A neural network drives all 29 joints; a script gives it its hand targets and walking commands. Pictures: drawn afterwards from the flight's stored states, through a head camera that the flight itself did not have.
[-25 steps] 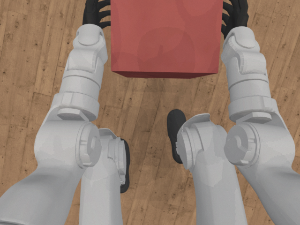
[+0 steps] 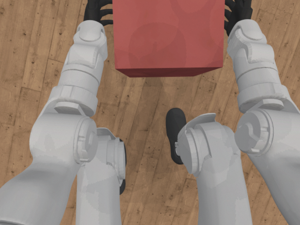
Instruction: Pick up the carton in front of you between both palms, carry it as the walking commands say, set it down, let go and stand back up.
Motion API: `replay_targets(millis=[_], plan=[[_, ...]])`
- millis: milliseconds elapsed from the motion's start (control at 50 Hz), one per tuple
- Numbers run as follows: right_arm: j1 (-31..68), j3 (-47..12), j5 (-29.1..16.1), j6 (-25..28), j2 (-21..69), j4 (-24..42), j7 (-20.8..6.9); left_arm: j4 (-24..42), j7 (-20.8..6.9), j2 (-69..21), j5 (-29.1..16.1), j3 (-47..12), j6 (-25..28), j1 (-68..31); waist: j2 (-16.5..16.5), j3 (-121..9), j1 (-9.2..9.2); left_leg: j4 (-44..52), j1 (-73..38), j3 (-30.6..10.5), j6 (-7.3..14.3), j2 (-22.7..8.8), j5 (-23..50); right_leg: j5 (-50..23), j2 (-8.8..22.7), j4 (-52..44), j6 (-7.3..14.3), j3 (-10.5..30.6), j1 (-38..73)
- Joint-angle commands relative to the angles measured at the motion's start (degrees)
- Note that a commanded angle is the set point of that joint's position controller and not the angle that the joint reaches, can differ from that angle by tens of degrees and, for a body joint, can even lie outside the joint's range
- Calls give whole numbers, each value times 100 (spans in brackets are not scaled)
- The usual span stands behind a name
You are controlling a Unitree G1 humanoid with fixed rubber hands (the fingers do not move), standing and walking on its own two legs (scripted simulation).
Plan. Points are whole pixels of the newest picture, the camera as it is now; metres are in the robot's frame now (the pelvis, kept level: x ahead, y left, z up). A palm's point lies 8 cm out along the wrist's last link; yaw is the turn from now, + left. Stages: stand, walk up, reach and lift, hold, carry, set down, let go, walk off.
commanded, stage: set down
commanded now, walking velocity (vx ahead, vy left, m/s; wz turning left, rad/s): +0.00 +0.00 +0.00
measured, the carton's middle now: (163, 33) +0.51 -0.10 -0.23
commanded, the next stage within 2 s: none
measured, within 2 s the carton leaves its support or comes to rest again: rests again in 0.58 s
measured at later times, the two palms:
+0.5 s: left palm (98, 23) +0.54 +0.05 -0.18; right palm (239, 25) +0.49 -0.26 -0.16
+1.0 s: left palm (75, 21) +0.55 +0.10 -0.19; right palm (244, 37) +0.47 -0.29 -0.18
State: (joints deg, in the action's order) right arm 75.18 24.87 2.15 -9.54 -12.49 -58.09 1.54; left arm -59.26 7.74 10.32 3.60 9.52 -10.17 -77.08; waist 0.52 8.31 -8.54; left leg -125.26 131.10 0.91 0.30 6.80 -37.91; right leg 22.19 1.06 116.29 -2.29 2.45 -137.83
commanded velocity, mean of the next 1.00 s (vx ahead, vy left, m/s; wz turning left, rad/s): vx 0.00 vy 0.00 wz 0.00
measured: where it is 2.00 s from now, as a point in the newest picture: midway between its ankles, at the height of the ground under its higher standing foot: (147, 160)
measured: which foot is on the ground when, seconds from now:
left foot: down 0.00-1.00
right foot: down 0.00-1.00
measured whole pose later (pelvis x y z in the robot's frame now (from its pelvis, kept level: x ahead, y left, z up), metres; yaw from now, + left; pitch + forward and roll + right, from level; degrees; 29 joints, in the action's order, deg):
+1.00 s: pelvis -0.01 -0.01 -0.01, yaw +0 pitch +38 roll -1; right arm 75.7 14.4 -14.4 2.8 -21.7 -68.6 4.1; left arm -60.7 4.4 21.8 -9.6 -3.4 -3.4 -80.9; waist -0.3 19.6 -6.4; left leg -128.3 127.2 -1.5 -1.9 7.2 -38.7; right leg 22.5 1.8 118.8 -0.4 0.0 -134.0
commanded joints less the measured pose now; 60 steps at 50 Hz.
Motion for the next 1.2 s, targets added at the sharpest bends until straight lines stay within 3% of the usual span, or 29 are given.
replay_targets(millis=[0,100,380,540,600,660,680,700,800,880,980,1080,1180], plan=[[2169,-1429,-353,35,5081,210,-1338,936,-1290,-4593,-320,-1522,434,-3170,923,-5440,49,1595,-1795,-87,36,207,1452,-1489,-519,-67,92,-494,3844],[2224,-1278,-360,82,4823,-27,-1375,885,-1239,-4396,-230,-1517,436,-3155,1029,-5183,83,1589,-1729,-116,32,154,1447,-1386,-485,-19,123,-444,3620],[1995,-888,-69,115,4074,-534,-1336,194,-1313,-3571,284,-812,341,-2482,646,-3971,296,1510,-1204,-164,112,109,1066,-908,-469,-35,154,-329,3276],[1997,-696,-82,292,3255,-752,-1124,-222,-1254,-2752,617,-456,363,-2155,551,-3552,499,1438,-1125,-163,98,22,825,-678,-436,-32,111,-246,3365],[1828,-521,-140,466,2458,-839,-892,-266,-1104,-1934,608,-326,460,-2036,468,-3612,555,1385,-1264,-141,35,-49,805,-708,-384,-10,32,-234,3652],[1089,-151,-274,793,329,-959,-331,-191,-619,171,450,-206,626,-1794,507,-3804,476,1388,-1532,-159,-86,-197,829,-831,-236,-16,-43,-258,4008],[830,-115,-454,944,-600,-956,-72,-169,-389,1013,318,-191,708,-1648,489,-3874,434,1390,-1633,-185,-117,-247,843,-868,-193,-26,-66,-254,4111],[863,-225,-685,1056,-883,-920,90,-173,-265,1282,90,-316,757,-1742,477,-4001,403,1362,-1681,-212,-122,-275,915,-975,-167,-26,-60,-238,4177],[1114,-762,-1411,1352,-1147,-994,228,243,-318,1137,-1006,-1159,877,-2269,879,-4564,-52,1189,-2040,-356,-183,-431,1521,-1679,-24,114,82,-224,4133],[1082,-1010,-1643,1411,-1213,-804,222,509,-394,1148,-1377,-1415,862,-2221,946,-4994,-224,1134,-2152,-333,-228,-474,1699,-1950,39,82,141,-222,4341],[852,-996,-1713,1311,-1424,-231,293,563,-291,1441,-1303,-1197,741,-1876,784,-5990,-187,1229,-2488,-105,-258,-387,1555,-2060,-3,-53,105,-340,5170],[496,-897,-1555,990,-1541,945,418,1247,-125,1541,-1047,-806,487,-1631,629,-7261,-138,1611,-3075,183,-255,-155,1246,-1902,-187,-454,66,-617,6148],[350,-767,-1194,622,-1235,1398,508,1081,-137,1512,-948,-413,228,-1366,240,-6527,-138,2086,-2603,244,-126,-72,579,-1146,-229,-1007,-6,-679,5943]])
